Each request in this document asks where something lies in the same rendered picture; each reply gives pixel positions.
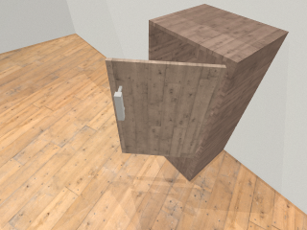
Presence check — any cupboard door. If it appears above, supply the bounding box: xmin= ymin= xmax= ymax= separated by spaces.
xmin=105 ymin=57 xmax=226 ymax=158

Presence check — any handle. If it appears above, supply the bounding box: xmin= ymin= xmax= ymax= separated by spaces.
xmin=113 ymin=85 xmax=125 ymax=121

